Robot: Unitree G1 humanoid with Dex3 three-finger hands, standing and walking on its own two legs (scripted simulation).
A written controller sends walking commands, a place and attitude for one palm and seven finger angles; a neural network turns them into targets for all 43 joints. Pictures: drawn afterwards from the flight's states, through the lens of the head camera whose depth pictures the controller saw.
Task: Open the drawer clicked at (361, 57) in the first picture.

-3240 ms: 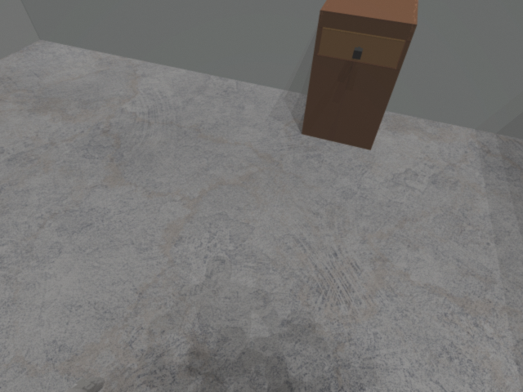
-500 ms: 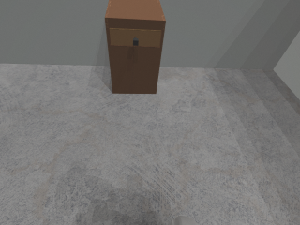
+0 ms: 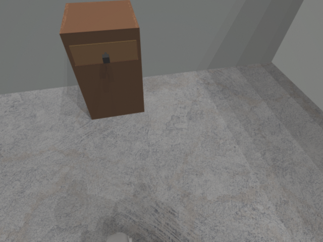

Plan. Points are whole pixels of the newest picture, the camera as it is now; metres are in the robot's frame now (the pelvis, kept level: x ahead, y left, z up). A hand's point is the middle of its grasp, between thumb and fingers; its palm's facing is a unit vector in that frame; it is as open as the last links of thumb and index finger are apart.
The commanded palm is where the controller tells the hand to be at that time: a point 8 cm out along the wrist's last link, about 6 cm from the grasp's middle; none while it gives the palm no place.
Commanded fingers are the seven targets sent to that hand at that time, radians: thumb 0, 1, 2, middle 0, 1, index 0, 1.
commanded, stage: walk to a spot facing it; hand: left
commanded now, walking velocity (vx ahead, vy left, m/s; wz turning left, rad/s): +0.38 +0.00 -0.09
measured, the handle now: (105, 56) +1.12 +0.35 -0.19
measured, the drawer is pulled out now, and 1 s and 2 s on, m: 0.00 0.00 0.00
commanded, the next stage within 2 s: turn to face it in 0.56 s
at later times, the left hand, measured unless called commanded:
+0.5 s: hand (93, 196) +0.28 +0.22 -0.17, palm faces -0.10 -0.98 -0.15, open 7.3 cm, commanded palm none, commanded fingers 0.00 0.90 0.90 -0.20 -0.30 -0.20 -0.30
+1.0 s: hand (135, 130) +0.54 +0.11 -0.15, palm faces -0.12 -0.97 -0.19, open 7.2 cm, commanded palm none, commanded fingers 0.00 0.90 0.90 -0.20 -0.30 -0.20 -0.30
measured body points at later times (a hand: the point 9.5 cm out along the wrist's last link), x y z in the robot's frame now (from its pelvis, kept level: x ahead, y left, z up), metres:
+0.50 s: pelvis +0.22 +0.05 +0.01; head +0.24 +0.06 +0.46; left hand +0.29 +0.27 -0.15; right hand +0.15 -0.15 -0.14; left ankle +0.16 +0.15 -0.74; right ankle +0.28 -0.11 -0.67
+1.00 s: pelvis +0.39 -0.04 +0.00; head +0.40 -0.05 +0.45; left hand +0.55 +0.16 -0.14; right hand +0.40 -0.28 -0.16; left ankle +0.46 +0.09 -0.68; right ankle +0.40 -0.11 -0.74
